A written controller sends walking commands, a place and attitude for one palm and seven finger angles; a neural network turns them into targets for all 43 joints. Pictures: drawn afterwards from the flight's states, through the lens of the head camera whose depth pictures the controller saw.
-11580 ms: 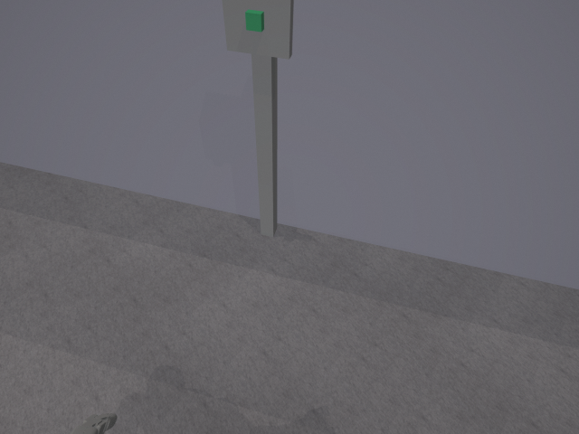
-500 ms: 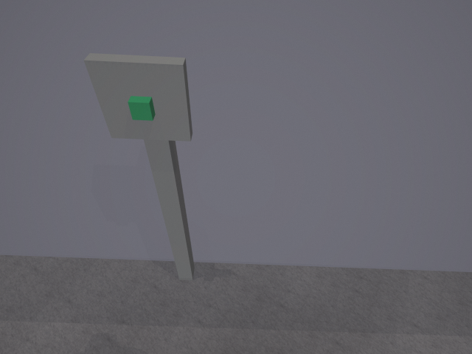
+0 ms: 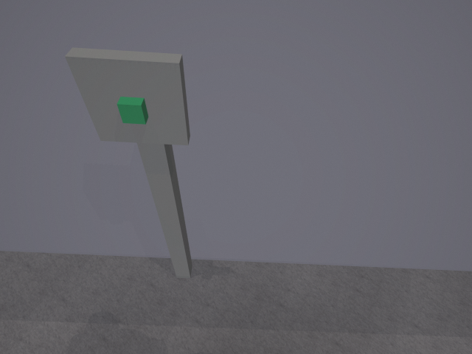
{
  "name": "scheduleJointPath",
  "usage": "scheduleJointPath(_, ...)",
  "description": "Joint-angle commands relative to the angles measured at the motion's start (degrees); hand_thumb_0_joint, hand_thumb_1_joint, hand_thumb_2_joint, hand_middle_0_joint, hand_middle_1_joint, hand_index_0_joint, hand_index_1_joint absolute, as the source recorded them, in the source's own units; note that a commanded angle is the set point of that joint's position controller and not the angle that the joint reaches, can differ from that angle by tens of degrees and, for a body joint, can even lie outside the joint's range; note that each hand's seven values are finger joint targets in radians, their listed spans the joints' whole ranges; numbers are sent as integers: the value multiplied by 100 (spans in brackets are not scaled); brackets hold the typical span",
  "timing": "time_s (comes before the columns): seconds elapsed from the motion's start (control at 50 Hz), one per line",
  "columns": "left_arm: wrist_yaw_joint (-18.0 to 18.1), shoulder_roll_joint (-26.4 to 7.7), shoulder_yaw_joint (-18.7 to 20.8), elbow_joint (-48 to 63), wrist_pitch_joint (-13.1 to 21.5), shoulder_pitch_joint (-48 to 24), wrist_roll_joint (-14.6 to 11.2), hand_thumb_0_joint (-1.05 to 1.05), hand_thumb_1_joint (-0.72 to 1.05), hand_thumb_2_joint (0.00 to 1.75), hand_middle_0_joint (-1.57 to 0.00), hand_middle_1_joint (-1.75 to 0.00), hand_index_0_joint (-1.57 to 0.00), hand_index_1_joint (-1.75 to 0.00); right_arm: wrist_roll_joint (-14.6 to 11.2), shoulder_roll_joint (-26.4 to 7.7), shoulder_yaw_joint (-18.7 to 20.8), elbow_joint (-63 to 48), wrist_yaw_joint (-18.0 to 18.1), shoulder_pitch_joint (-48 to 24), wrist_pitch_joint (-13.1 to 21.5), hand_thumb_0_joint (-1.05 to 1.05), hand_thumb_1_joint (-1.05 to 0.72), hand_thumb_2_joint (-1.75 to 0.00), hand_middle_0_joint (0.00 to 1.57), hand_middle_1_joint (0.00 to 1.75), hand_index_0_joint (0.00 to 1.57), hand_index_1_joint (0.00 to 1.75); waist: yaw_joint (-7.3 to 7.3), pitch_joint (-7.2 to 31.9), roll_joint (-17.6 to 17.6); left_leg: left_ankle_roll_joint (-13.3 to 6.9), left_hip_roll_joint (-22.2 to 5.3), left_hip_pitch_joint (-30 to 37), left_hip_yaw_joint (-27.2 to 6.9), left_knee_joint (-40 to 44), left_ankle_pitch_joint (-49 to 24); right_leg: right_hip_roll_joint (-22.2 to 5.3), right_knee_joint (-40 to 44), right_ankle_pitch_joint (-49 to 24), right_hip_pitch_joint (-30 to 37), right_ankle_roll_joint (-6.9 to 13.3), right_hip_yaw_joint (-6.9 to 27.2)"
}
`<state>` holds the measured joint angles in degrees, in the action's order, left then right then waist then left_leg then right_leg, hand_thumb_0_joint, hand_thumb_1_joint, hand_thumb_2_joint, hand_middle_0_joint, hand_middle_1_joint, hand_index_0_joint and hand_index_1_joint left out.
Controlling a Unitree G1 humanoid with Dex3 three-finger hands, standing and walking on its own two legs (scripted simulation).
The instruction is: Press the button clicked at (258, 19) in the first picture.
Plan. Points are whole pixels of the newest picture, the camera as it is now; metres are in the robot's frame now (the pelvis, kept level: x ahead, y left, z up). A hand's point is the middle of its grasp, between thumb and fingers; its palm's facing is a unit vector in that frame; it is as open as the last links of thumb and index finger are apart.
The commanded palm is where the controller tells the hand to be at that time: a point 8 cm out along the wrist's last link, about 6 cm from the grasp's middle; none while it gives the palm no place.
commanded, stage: come to a stop and stand still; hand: left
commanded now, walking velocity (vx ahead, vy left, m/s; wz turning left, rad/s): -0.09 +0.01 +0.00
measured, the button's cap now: (133, 109) +0.48 +0.23 +0.15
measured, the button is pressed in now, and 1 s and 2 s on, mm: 0 0 0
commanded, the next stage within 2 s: look again from close up in 1.40 s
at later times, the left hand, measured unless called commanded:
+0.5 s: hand out of the picture -0.01 +0.18 -0.16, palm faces -0.03 -0.96 -0.26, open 7.4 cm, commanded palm none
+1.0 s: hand out of the picture -0.02 +0.12 -0.17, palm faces -0.02 -0.98 -0.20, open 7.3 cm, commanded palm none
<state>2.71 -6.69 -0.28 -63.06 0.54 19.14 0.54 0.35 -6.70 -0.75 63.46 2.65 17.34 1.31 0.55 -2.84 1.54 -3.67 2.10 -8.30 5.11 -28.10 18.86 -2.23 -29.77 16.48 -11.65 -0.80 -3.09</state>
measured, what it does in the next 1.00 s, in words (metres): shifts its weight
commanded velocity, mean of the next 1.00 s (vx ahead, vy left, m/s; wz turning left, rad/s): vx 0.00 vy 0.00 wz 0.00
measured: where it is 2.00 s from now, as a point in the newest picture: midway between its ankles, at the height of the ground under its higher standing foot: outside the picture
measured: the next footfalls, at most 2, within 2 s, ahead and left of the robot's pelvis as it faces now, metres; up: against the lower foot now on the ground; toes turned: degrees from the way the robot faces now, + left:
none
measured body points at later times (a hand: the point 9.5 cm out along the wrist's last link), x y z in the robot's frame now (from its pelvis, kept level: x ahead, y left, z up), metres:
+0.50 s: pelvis -0.04 -0.01 +0.00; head -0.04 -0.04 +0.45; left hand -0.01 +0.23 -0.14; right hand -0.02 -0.24 -0.17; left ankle -0.04 +0.07 -0.74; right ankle -0.01 -0.13 -0.74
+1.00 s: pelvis -0.02 -0.05 +0.00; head +0.00 -0.06 +0.45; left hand -0.02 +0.17 -0.15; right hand -0.04 -0.26 -0.16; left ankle -0.04 +0.07 -0.74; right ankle -0.01 -0.13 -0.74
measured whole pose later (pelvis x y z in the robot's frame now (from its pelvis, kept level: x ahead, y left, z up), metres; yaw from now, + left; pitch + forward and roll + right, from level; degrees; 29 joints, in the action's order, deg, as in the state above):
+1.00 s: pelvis -0.02 -0.05 +0.00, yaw -1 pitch -1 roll +1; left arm 1.8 -8.3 -1.4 -64.7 1.0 15.8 0.6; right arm 0.7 -8.6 -1.2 64.8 1.3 17.2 0.7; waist -0.2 -2.4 -0.5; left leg 0.3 -1.3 -7.9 5.3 -23.9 15.1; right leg 1.4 -26.5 13.8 -12.1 3.3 -3.1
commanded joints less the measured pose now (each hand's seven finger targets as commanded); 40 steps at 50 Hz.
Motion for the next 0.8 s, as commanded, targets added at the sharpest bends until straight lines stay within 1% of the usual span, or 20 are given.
scheduleJointPath(0.0,78,-580,165,293,35,389,7,0,90,90,-20,-30,-20,-30,-14,-636,213,-186,56,486,24,0,-90,-90,20,30,20,30,-53,238,-152,59,-986,198,-663,197,-4335,-483,-4,-2626,203,253,420)
scheduleJointPath(0.02,77,-566,181,324,22,366,10,0,90,90,-20,-30,-20,-30,0,-656,233,-218,51,461,16,0,-90,-90,20,30,20,30,-50,300,-113,60,-987,210,-665,219,-4145,-489,-29,-2544,181,265,454)
scheduleJointPath(0.1,49,-529,163,407,-40,175,25,0,90,90,-20,-30,-20,-30,24,-623,235,-266,11,275,14,0,-90,-90,20,30,20,30,-13,223,-312,-5,-1001,-60,-741,508,-3169,-396,104,-1694,186,219,434)
scheduleJointPath(0.12,223,-836,152,217,6,511,54,0,90,90,-20,-30,-20,-30,-93,-1039,265,-714,-41,-298,20,0,-90,-90,20,30,20,30,116,228,-409,182,-1192,-15,-619,-419,-4079,-564,260,-2397,-167,187,557)
scheduleJointPath(0.14,176,-928,150,504,49,231,30,0,90,90,-20,-30,-20,-30,2,-853,262,-808,-90,60,6,0,-90,-90,20,30,20,30,-78,617,-540,261,-897,-171,-656,-135,-2376,-565,56,-1453,87,394,653)
scheduleJointPath(0.16,123,-840,140,575,20,39,25,0,90,90,-20,-30,-20,-30,31,-771,230,-805,-85,37,24,0,-90,-90,20,30,20,30,-65,448,-831,203,-950,-204,-762,215,-2090,-454,-14,-867,-148,424,615)
scheduleJointPath(0.2,53,-770,102,652,-6,-91,34,0,90,90,-20,-30,-20,-30,74,-862,216,-888,-108,146,21,0,-90,-90,20,30,20,30,-69,367,-1185,30,-1168,-415,-1044,616,-1799,-134,-136,-33,-206,343,278)
scheduleJointPath(0.22,24,-766,80,649,-30,-141,42,0,90,90,-20,-30,-20,-30,67,-893,213,-931,-108,55,11,0,-90,-90,20,30,20,30,-33,163,-1079,-10,-1189,-516,-1081,793,-1556,-70,-136,61,-261,303,243)
scheduleJointPath(0.24,-1,-754,54,643,-42,-155,42,0,90,90,-20,-30,-20,-30,63,-922,211,-950,-108,-13,6,0,-90,-90,20,30,20,30,-9,-41,-848,-40,-1158,-684,-1091,904,-1067,-74,-40,58,-265,290,265)
scheduleJointPath(0.28,-42,-756,31,619,-53,-152,51,0,90,90,-20,-30,-20,-30,58,-982,202,-1012,-140,-59,-10,0,-90,-90,20,30,20,30,5,-397,-312,-19,-1074,-1054,-1083,1169,241,-120,177,13,-296,315,399)
scheduleJointPath(0.3,-60,-793,32,626,-37,-218,65,0,90,90,-20,-30,-20,-30,71,-982,207,-1013,-155,-42,-15,0,-90,-90,20,30,20,30,-23,-499,-131,-19,-1017,-1147,-1131,1252,499,-128,231,-12,-310,342,476)
scheduleJointPath(0.34,-73,-819,26,640,-18,-198,60,0,90,90,-20,-30,-20,-30,70,-1039,204,-984,-176,-18,-19,0,-90,-90,20,30,20,30,-38,-578,-68,14,-936,-1115,-1041,1337,827,-161,398,129,-428,351,601)
scheduleJointPath(0.38,-79,-848,22,642,1,-172,56,0,90,90,-20,-30,-20,-30,69,-1065,190,-945,-188,42,-22,0,-90,-90,20,30,20,30,-56,-564,108,19,-887,-1021,-980,1331,820,-182,527,261,-507,351,708)
scheduleJointPath(0.42,-88,-871,31,630,14,-171,54,0,90,90,-20,-30,-20,-30,79,-1064,172,-874,-194,74,-10,0,-90,-90,20,30,20,30,-60,-490,-21,21,-869,-935,-954,1363,772,-196,567,301,-513,353,739)
scheduleJointPath(0.48,-93,-886,32,592,51,-128,38,0,90,90,-20,-30,-20,-30,64,-1026,136,-808,-187,124,15,0,-90,-90,20,30,20,30,-75,-275,69,34,-820,-721,-838,1249,446,-262,696,233,-448,359,851)
scheduleJointPath(0.54,-97,-893,27,534,93,-120,23,0,90,90,-20,-30,-20,-30,54,-957,108,-673,-181,191,40,0,-90,-90,20,30,20,30,-98,-33,28,61,-765,-457,-685,1066,-23,-347,807,66,-357,374,933)
scheduleJointPath(0.56,-97,-891,26,500,108,-111,18,0,90,90,-20,-30,-20,-30,50,-923,97,-630,-176,212,42,0,-90,-90,20,30,20,30,-102,-19,112,76,-744,-403,-650,999,-153,-367,849,9,-348,380,971)
scheduleJointPath(0.64,-93,-857,10,357,148,-85,4,0,90,90,-20,-30,-20,-30,38,-849,72,-431,-159,281,49,0,-90,-90,20,30,20,30,-128,26,90,118,-747,-242,-573,880,-513,-409,905,-351,-275,404,997)
scheduleJointPath(0.68,-88,-830,12,280,153,-59,-5,0,90,90,-20,-30,-20,-30,40,-795,69,-335,-145,317,54,0,-90,-90,20,30,20,30,-118,33,-51,137,-768,-206,-546,891,-596,-414,892,-525,-215,416,973)
scheduleJointPath(0.78,-84,-778,-1,109,155,-28,-12,0,90,90,-20,-30,-20,-30,32,-717,44,-142,-114,343,45,0,-90,-90,20,30,20,30,-96,-110,-167,176,-791,-244,-518,879,-701,-411,915,-767,-142,433,942)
